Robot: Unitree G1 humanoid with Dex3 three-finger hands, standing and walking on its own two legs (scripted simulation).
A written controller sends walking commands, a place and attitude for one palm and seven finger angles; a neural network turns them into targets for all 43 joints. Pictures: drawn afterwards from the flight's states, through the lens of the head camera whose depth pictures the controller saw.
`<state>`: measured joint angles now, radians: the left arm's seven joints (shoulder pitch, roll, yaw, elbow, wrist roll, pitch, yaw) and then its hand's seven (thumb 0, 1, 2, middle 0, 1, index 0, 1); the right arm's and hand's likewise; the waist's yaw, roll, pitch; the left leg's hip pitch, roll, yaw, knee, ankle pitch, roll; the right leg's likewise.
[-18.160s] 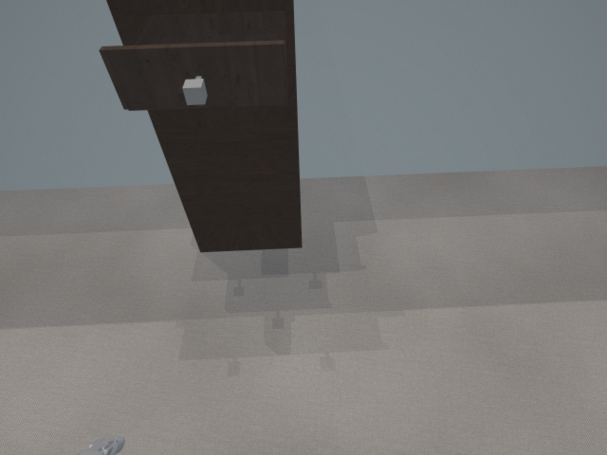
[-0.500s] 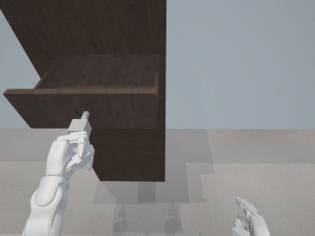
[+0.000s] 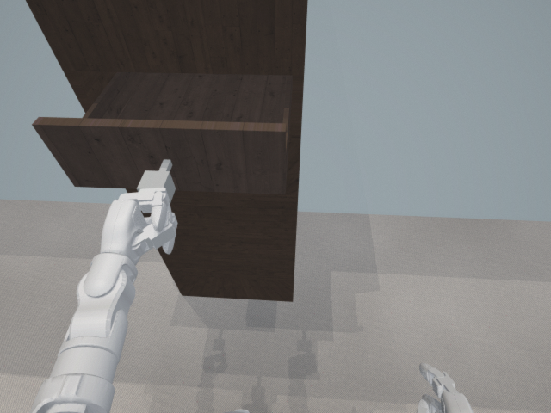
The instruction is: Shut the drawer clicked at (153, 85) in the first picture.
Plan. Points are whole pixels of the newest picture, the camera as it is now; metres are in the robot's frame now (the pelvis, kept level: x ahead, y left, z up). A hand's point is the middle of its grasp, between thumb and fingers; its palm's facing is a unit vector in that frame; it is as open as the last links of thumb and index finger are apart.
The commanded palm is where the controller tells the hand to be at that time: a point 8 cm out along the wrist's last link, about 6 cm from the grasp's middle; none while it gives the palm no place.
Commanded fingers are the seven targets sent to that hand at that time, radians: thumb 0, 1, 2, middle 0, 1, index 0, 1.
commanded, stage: push the drawer shut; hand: left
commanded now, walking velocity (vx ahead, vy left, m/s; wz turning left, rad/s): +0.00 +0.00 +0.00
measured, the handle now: (160, 179) +0.43 +0.21 +0.10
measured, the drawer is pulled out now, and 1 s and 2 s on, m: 0.15 0.03 0.00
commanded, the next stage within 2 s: pull the fist back off the drawer in 1.48 s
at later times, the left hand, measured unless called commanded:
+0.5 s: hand (182, 189) +0.42 +0.17 +0.10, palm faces -0.02 -1.00 -0.02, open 3.1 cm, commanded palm +0.41 +0.22 +0.10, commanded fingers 0.00 0.90 0.90 -1.40 -1.60 -1.40 -1.60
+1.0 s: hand (192, 166) +0.47 +0.17 +0.10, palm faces +0.00 -1.00 -0.01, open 3.2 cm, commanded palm +0.47 +0.22 +0.10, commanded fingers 0.00 0.90 0.90 -1.40 -1.60 -1.40 -1.60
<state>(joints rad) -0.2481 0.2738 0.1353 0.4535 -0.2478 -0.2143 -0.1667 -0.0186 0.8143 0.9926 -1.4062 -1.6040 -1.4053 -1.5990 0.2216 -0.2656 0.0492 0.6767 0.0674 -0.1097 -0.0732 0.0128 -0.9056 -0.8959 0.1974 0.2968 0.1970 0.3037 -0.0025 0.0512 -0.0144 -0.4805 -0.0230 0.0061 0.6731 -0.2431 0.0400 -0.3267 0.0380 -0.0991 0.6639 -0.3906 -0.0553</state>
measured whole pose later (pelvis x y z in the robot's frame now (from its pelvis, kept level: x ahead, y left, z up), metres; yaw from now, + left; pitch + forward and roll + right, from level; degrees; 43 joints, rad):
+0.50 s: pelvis +0.00 +0.01 +0.00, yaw -2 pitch +6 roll -1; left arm -0.53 0.32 0.22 0.80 -0.22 -0.27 -0.19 0.01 0.83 0.97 -1.40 -1.60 -1.40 -1.60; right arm 0.32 -0.28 0.03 0.69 0.06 -0.07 -0.05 0.01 -0.91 -0.90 0.20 0.30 0.20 0.30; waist -0.05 0.04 -0.03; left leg -0.55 -0.01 0.03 0.70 -0.26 0.05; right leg -0.40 0.05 -0.07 0.68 -0.39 -0.05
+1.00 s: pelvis +0.00 +0.01 -0.01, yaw -2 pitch +10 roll -2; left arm -0.79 0.37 0.25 1.07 -0.17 -0.32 -0.16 0.02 0.85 1.00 -1.40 -1.60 -1.40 -1.60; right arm 0.34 -0.27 0.03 0.70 0.04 -0.04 -0.03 0.01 -0.91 -0.90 0.20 0.30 0.20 0.30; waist -0.09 0.04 -0.05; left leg -0.65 -0.01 0.03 0.76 -0.28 0.06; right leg -0.50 0.05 -0.08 0.74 -0.41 -0.04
